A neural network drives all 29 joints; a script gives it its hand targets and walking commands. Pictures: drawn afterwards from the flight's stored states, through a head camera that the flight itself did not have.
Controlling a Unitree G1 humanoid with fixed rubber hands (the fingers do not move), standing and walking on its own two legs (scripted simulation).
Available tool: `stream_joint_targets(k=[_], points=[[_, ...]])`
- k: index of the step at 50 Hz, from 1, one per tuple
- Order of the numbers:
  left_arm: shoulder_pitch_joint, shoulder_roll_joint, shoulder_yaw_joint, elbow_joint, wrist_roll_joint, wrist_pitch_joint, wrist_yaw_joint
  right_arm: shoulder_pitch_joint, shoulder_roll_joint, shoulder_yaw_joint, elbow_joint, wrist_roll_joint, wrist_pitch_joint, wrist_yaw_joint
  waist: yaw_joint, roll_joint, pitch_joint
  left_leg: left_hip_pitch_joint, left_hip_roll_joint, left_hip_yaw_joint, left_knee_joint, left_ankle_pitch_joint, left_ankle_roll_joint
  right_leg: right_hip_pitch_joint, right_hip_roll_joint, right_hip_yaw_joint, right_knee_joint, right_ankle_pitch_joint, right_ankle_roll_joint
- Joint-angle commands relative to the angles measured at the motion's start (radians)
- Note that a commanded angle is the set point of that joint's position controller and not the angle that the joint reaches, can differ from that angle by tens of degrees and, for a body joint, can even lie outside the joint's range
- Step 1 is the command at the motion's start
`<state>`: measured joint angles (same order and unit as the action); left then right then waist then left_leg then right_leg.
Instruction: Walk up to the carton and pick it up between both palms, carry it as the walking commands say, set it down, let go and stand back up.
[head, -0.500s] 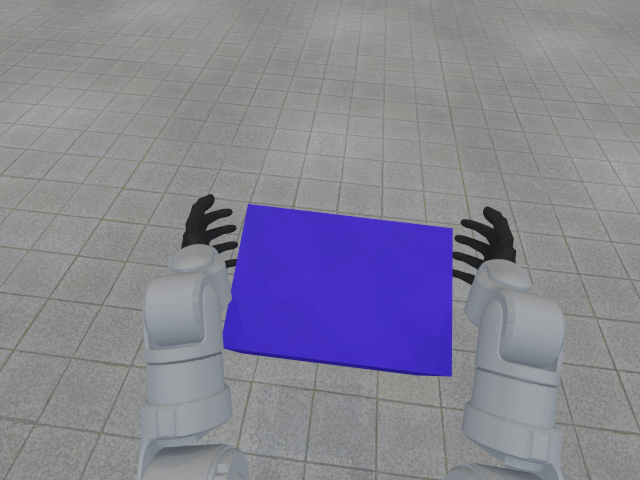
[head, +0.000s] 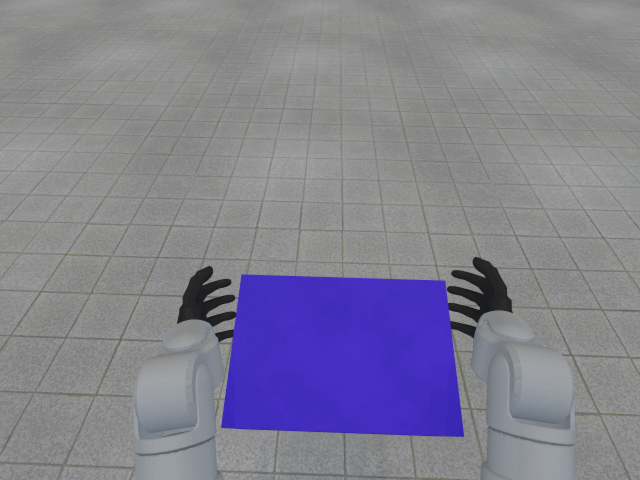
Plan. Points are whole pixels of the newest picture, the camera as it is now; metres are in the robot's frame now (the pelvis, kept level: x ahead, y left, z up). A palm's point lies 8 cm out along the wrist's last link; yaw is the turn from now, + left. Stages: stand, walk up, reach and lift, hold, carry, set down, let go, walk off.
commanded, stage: carry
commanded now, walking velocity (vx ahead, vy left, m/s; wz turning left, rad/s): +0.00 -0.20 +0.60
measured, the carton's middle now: (339, 359) +0.28 +0.01 +0.00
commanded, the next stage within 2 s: none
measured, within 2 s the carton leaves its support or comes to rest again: neither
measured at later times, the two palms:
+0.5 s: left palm (165, 445) +0.14 +0.16 +0.11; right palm (492, 335) +0.25 -0.15 +0.12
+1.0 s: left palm out of the picture +0.07 +0.11 +0.10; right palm (484, 327) +0.27 -0.15 +0.11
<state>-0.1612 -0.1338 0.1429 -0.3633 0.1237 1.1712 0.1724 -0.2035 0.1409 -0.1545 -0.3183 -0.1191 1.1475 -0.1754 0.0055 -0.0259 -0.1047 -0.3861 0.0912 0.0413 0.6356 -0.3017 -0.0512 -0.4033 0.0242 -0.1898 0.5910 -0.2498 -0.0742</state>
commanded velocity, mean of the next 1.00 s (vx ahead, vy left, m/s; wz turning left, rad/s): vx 0.00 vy -0.20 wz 0.60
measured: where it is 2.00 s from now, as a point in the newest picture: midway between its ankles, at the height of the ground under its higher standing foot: outside the picture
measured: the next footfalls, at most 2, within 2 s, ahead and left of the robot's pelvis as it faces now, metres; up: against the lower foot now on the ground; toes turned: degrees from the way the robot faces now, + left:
left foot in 0.24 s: -0.01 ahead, +0.10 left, +0.00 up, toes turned +20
right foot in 0.52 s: +0.05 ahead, -0.21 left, +0.00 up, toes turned +14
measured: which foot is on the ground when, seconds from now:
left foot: down 0.00-0.02, up 0.04-0.22, down 0.24-0.54, up 0.56-0.76, down 0.78-1.00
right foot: down 0.00-0.26, up 0.28-0.50, down 0.52-0.78, up 0.80-1.00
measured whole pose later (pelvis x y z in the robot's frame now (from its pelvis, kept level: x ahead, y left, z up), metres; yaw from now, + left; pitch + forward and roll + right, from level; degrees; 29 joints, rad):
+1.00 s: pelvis -0.04 -0.17 +0.01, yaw +36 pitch +4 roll -3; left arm -0.07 -0.13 0.07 -0.51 0.11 1.21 0.19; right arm -0.10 0.13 -0.11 -0.48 -0.12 1.18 -0.16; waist 0.01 0.01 -0.06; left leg -0.41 0.07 0.00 0.56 -0.23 0.00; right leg -0.54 -0.03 -0.03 0.95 -0.43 0.06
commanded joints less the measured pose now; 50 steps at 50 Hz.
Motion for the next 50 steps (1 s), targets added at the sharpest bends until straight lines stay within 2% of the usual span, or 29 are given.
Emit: stream_joint_targets(k=[1,2,3,5,9,11,12,13,14,15,16,18,19,22,25,26,27,28,29,31,33,37,38,39,40,41,43,45,50], points=[[-0.447,-0.967,-0.746,-0.101,-0.413,0.023,-0.263,-0.27,0.944,0.686,-0.076,0.366,0.051,0.281,-0.013,-0.042,-0.235,-0.086,0.018,-0.009,0.025,-0.031,0.043,0.226,-0.264,0.295,-0.216,0.134,0.002],[-0.442,-0.97,-0.745,-0.105,-0.416,0.028,-0.265,-0.286,0.924,0.693,-0.107,0.368,0.058,0.278,-0.01,-0.103,-0.223,-0.118,-0.024,0.036,0.128,-0.153,0.034,0.215,-0.338,0.346,-0.282,0.128,-0.023],[-0.431,-0.975,-0.744,-0.116,-0.419,0.031,-0.266,-0.311,0.918,0.706,-0.139,0.38,0.062,0.278,-0.003,-0.107,-0.225,-0.114,-0.029,0.045,0.264,-0.239,0.039,0.189,-0.373,0.347,-0.311,0.109,-0.044],[-0.41,-0.967,-0.738,-0.13,-0.416,0.038,-0.268,-0.329,0.92,0.728,-0.17,0.4,0.068,0.282,-0.005,-0.061,-0.195,-0.082,-0.008,0.061,0.3,-0.212,0.052,0.125,-0.345,0.236,-0.326,0.002,-0.046],[-0.383,-0.934,-0.732,-0.131,-0.396,0.054,-0.258,-0.328,0.887,0.723,-0.173,0.402,0.089,0.285,0.0,-0.091,-0.178,0.006,-0.016,0.115,0.096,-0.124,0.075,0.11,-0.307,0.115,-0.333,-0.113,-0.011],[-0.367,-0.921,-0.726,-0.114,-0.387,0.066,-0.251,-0.31,0.875,0.709,-0.155,0.397,0.1,0.286,-0.012,-0.064,-0.171,0.124,-0.005,0.117,-0.139,-0.019,0.091,0.063,-0.279,0.048,-0.293,-0.129,0.051],[-0.365,-0.909,-0.725,-0.108,-0.383,0.071,-0.248,-0.309,0.868,0.699,-0.149,0.394,0.104,0.285,-0.019,0.034,-0.159,0.211,0.061,0.02,-0.252,-0.022,0.103,-0.02,-0.233,-0.005,-0.193,-0.121,0.097],[-0.358,-0.901,-0.726,-0.108,-0.383,0.078,-0.248,-0.289,0.853,0.681,-0.13,0.383,0.107,0.286,-0.039,0.231,-0.139,0.23,0.293,-0.344,-0.354,-0.118,0.182,-0.171,-0.151,-0.016,0.0,-0.123,0.144],[-0.379,-0.894,-0.741,-0.132,-0.388,0.079,-0.247,-0.274,0.872,0.68,-0.109,0.39,0.104,0.289,-0.041,0.352,-0.115,0.154,0.452,-0.63,-0.411,-0.069,0.27,-0.239,-0.088,0.101,0.228,-0.242,0.149],[-0.395,-0.91,-0.741,-0.153,-0.388,0.069,-0.247,-0.316,0.891,0.705,-0.15,0.411,0.107,0.294,-0.024,0.231,-0.087,0.086,0.437,-0.542,-0.419,-0.116,0.262,-0.241,-0.099,0.186,0.371,-0.223,0.123],[-0.401,-0.923,-0.746,-0.16,-0.395,0.069,-0.25,-0.322,0.902,0.714,-0.153,0.416,0.107,0.297,-0.013,0.173,-0.073,0.041,0.378,-0.437,-0.421,-0.171,0.211,-0.229,-0.097,0.204,0.409,-0.194,0.106],[-0.403,-0.941,-0.758,-0.158,-0.406,0.067,-0.249,-0.322,0.912,0.71,-0.171,0.413,0.102,0.295,-0.009,0.167,-0.1,0.042,0.244,-0.238,-0.355,-0.005,0.124,-0.171,-0.076,0.165,0.355,-0.13,0.104],[-0.403,-0.943,-0.763,-0.159,-0.412,0.064,-0.246,-0.32,0.908,0.706,-0.181,0.408,0.099,0.292,-0.012,0.179,-0.119,0.064,0.196,-0.183,-0.312,0.098,0.11,-0.141,-0.055,0.135,0.303,-0.127,0.113],[-0.384,-0.923,-0.771,-0.189,-0.429,0.059,-0.237,-0.278,0.881,0.7,-0.2,0.395,0.093,0.282,-0.02,0.25,-0.196,0.14,0.169,-0.194,-0.242,0.281,0.122,-0.067,-0.012,0.091,0.126,-0.19,0.129],[-0.331,-0.892,-0.751,-0.175,-0.43,0.069,-0.236,-0.236,0.851,0.7,-0.188,0.38,0.099,0.269,-0.005,0.247,-0.225,0.069,0.127,-0.179,-0.166,0.222,0.095,0.137,-0.008,0.048,-0.185,-0.067,0.117],[-0.324,-0.884,-0.742,-0.169,-0.424,0.072,-0.238,-0.226,0.846,0.707,-0.186,0.377,0.099,0.266,-0.012,0.19,-0.249,-0.003,0.102,-0.16,-0.114,0.168,0.079,0.249,-0.061,0.086,-0.224,-0.057,0.112],[-0.34,-0.873,-0.743,-0.182,-0.425,0.072,-0.243,-0.215,0.857,0.726,-0.191,0.375,0.1,0.263,-0.016,0.01,-0.247,-0.122,0.027,-0.074,0.032,0.056,0.048,0.321,-0.217,0.238,-0.301,-0.087,0.076],[-0.341,-0.871,-0.731,-0.165,-0.413,0.064,-0.246,-0.248,0.849,0.739,-0.219,0.374,0.104,0.266,-0.012,-0.248,-0.199,-0.272,-0.066,0.029,0.224,-0.191,0.005,0.284,-0.403,0.43,-0.297,0.0,-0.03],[-0.334,-0.899,-0.725,-0.17,-0.417,0.059,-0.251,-0.285,0.867,0.755,-0.235,0.396,0.102,0.272,-0.004,-0.241,-0.179,-0.233,-0.043,0.051,0.454,-0.288,-0.006,0.185,-0.432,0.364,-0.261,0.099,-0.1],[-0.361,-0.924,-0.724,-0.193,-0.413,0.049,-0.257,-0.361,0.909,0.792,-0.26,0.436,0.093,0.283,-0.002,-0.146,-0.129,-0.189,-0.022,0.034,0.553,-0.216,0.002,0.097,-0.346,0.198,-0.256,0.058,-0.092],[-0.368,-0.937,-0.723,-0.2,-0.406,0.041,-0.254,-0.367,0.915,0.801,-0.266,0.444,0.089,0.287,-0.009,-0.163,-0.128,-0.168,-0.012,0.079,0.397,-0.175,0.014,0.149,-0.286,0.09,-0.2,0.127,-0.057],[-0.321,-0.901,-0.728,-0.179,-0.382,0.045,-0.238,-0.298,0.872,0.756,-0.206,0.422,0.097,0.286,-0.007,-0.141,-0.221,0.018,-0.059,0.132,-0.033,-0.05,0.04,0.206,-0.291,0.06,-0.043,0.278,-0.032],[-0.315,-0.884,-0.728,-0.161,-0.382,0.05,-0.235,-0.286,0.858,0.738,-0.188,0.412,0.099,0.286,-0.021,-0.049,-0.205,0.13,-0.014,0.045,-0.223,0.056,0.048,0.125,-0.268,0.025,0.051,0.243,0.019],[-0.318,-0.868,-0.731,-0.15,-0.379,0.055,-0.231,-0.255,0.838,0.709,-0.155,0.396,0.104,0.287,-0.036,0.093,-0.184,0.311,0.162,-0.196,-0.275,0.198,0.087,-0.112,-0.231,0.019,0.169,0.07,0.085],[-0.333,-0.868,-0.754,-0.177,-0.39,0.06,-0.234,-0.21,0.845,0.699,-0.108,0.388,0.095,0.291,-0.042,0.415,-0.176,0.381,0.435,-0.639,-0.285,0.64,0.257,-0.354,-0.06,0.034,0.353,-0.359,0.143],[-0.365,-0.882,-0.765,-0.186,-0.397,0.05,-0.232,-0.243,0.863,0.702,-0.137,0.399,0.089,0.293,-0.025,0.278,-0.176,0.355,0.4,-0.577,-0.241,0.713,0.291,-0.339,-0.067,0.223,0.514,-0.37,0.126],[-0.4,-0.953,-0.799,-0.204,-0.427,0.039,-0.246,-0.263,0.922,0.71,-0.165,0.408,0.07,0.303,-0.023,0.155,-0.184,0.274,0.291,-0.36,-0.243,0.412,0.228,-0.304,-0.095,0.256,0.594,-0.242,0.116],[-0.416,-0.981,-0.814,-0.22,-0.436,0.025,-0.252,-0.28,0.947,0.717,-0.192,0.409,0.051,0.305,-0.02,0.179,-0.18,0.226,0.197,-0.231,-0.24,0.355,0.179,-0.25,-0.078,0.202,0.523,-0.15,0.13],[-0.351,-0.928,-0.794,-0.229,-0.435,0.022,-0.242,-0.244,0.884,0.727,-0.244,0.399,0.05,0.289,-0.026,0.242,-0.216,0.199,0.18,-0.256,-0.24,0.329,0.173,-0.133,-0.038,0.146,0.248,-0.195,0.143]])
